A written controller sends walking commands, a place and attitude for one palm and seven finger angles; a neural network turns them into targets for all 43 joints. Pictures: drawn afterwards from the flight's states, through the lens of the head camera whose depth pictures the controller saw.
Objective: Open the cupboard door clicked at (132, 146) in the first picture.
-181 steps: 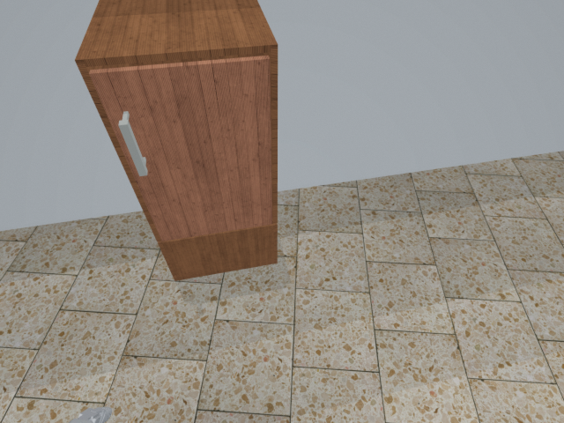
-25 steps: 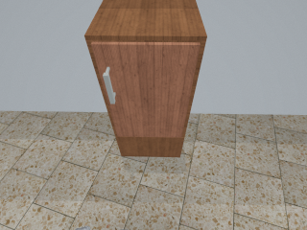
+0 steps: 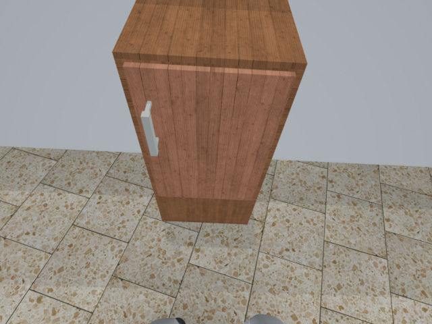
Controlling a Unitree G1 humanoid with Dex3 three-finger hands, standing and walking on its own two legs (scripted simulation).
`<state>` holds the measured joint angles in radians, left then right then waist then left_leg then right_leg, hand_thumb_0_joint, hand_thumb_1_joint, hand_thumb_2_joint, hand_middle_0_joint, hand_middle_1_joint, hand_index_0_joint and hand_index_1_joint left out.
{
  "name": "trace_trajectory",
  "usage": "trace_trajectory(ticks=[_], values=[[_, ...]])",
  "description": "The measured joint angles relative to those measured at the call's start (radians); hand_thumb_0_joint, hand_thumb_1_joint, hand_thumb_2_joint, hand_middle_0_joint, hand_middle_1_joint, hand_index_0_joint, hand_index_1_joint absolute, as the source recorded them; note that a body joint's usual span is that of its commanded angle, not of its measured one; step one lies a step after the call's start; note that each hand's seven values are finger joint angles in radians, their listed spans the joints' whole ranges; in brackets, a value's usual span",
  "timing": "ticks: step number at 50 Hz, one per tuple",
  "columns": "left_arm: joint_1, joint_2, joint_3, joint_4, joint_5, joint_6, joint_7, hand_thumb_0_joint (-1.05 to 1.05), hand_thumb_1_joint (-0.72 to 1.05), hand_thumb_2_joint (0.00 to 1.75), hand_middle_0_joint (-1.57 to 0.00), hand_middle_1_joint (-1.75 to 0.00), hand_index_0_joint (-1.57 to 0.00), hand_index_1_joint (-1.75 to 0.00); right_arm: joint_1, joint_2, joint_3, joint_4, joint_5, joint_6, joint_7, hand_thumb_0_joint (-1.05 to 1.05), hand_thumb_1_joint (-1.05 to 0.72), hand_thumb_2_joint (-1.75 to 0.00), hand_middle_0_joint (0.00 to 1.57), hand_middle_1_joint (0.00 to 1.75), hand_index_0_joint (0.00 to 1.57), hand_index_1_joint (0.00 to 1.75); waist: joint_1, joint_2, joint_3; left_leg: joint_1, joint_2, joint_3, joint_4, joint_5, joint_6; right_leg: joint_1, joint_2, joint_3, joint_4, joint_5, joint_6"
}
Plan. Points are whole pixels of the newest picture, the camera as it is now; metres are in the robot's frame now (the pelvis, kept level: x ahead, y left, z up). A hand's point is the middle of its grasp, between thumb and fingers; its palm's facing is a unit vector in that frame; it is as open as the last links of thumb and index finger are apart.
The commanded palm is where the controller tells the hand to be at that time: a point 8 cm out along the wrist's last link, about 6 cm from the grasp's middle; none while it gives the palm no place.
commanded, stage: come to a stop and stand still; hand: left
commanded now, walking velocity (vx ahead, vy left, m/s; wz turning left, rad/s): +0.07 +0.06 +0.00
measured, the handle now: (151, 129) +0.56 +0.21 -0.05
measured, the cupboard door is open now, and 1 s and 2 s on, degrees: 0 0 0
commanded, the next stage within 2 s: look again from close up in 0.82 s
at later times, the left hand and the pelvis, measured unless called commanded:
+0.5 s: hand out of the picture -0.01 +0.16 -0.17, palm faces +0.12 -0.96 -0.23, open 7.3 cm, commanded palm none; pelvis -0.02 -0.03 +0.00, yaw +2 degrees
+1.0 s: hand out of the picture -0.01 +0.17 -0.18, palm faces +0.04 -0.98 -0.20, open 7.3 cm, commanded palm none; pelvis -0.02 -0.01 +0.00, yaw +1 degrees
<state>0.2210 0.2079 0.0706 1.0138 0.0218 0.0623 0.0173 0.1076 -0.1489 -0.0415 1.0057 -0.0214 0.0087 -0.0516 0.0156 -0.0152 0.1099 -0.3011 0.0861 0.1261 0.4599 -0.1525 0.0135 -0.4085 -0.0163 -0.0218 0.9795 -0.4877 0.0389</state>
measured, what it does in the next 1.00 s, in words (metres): steps on the spot: right foot, then left foot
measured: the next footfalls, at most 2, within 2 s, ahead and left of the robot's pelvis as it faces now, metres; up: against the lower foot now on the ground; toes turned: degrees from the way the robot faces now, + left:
right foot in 0.12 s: +0.04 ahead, -0.16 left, +0.00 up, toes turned -1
left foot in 0.52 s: +0.01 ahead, +0.10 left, +0.00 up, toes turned +4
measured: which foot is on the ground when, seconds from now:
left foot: down 0.00-0.12, up 0.14-0.50, down 0.52-1.00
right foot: up 0.00-0.10, down 0.12-1.00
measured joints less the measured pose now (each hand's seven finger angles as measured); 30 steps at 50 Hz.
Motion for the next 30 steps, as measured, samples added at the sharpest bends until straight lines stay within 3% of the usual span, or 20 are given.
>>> trace_trajectory(ticks=[3, 6, 10, 16, 22, 26, 30], values=[[-0.014, 0.004, 0.001, -0.019, -0.001, -0.004, -0.001, 0.00, 0.91, 0.90, -0.19, -0.30, -0.19, -0.30, 0.009, -0.020, -0.013, 0.005, -0.004, 0.011, 0.008, 0.00, -0.91, -0.90, 0.20, 0.30, 0.21, 0.30, -0.006, 0.019, -0.006, -0.014, 0.009, -0.007, 0.022, 0.001, -0.016, 0.039, -0.019, -0.011, -0.133, 0.028, -0.009], [-0.001, 0.008, -0.008, -0.032, 0.003, -0.033, 0.000, 0.00, 0.91, 0.90, -0.19, -0.30, -0.19, -0.30, 0.036, -0.035, -0.021, 0.013, 0.002, 0.023, 0.021, 0.00, -0.90, -0.90, 0.20, 0.30, 0.21, 0.30, -0.006, 0.019, -0.038, -0.050, 0.002, -0.008, 0.091, -0.027, -0.037, 0.135, -0.045, -0.013, -0.381, 0.156, -0.020], [0.015, -0.031, -0.032, -0.014, 0.010, -0.040, 0.001, 0.00, 0.91, 0.90, -0.19, -0.30, -0.19, -0.30, 0.075, -0.064, -0.029, 0.032, 0.004, 0.060, 0.041, 0.00, -0.91, -0.90, 0.20, 0.30, 0.20, 0.30, -0.005, 0.060, -0.072, -0.096, -0.029, -0.087, 0.261, -0.227, -0.031, 0.136, -0.032, -0.028, -0.376, 0.185, -0.041], [0.040, -0.062, -0.039, -0.011, 0.008, -0.045, 0.000, 0.00, 0.91, 0.90, -0.20, -0.30, -0.20, -0.30, 0.144, -0.073, -0.026, 0.041, -0.001, 0.049, 0.055, 0.00, -0.91, -0.90, 0.20, 0.30, 0.20, 0.30, -0.003, 0.043, -0.101, -0.100, -0.064, -0.101, 0.435, -0.180, -0.038, 0.167, -0.039, -0.029, -0.501, 0.253, -0.051], [0.041, -0.049, -0.027, -0.011, 0.012, -0.059, 0.002, 0.00, 0.92, 0.90, -0.20, -0.30, -0.20, -0.30, 0.173, -0.070, -0.018, 0.047, 0.003, 0.047, 0.046, 0.00, -0.91, -0.90, 0.20, 0.30, 0.20, 0.30, 0.019, 0.020, -0.082, -0.008, -0.067, -0.091, 0.273, -0.243, -0.044, 0.155, -0.056, -0.042, -0.521, 0.272, -0.043], [0.054, -0.036, -0.022, 0.015, 0.003, -0.047, 0.004, 0.00, 0.91, 0.90, -0.20, -0.30, -0.20, -0.30, 0.169, -0.067, -0.006, 0.037, 0.009, 0.020, 0.037, 0.00, -0.90, -0.90, 0.20, 0.30, 0.20, 0.30, 0.020, 0.027, -0.084, 0.102, -0.053, -0.094, 0.021, -0.129, -0.028, 0.121, -0.047, -0.050, -0.470, 0.252, -0.021], [0.050, -0.011, -0.019, 0.057, -0.001, -0.024, 0.004, 0.00, 0.91, 0.90, -0.20, -0.30, -0.20, -0.30, 0.151, -0.023, 0.014, 0.052, 0.005, 0.003, 0.025, 0.00, -0.91, -0.90, 0.20, 0.30, 0.20, 0.30, 0.018, -0.017, -0.081, 0.112, -0.071, -0.081, 0.026, -0.155, -0.017, 0.121, -0.062, -0.032, -0.447, 0.221, -0.015]])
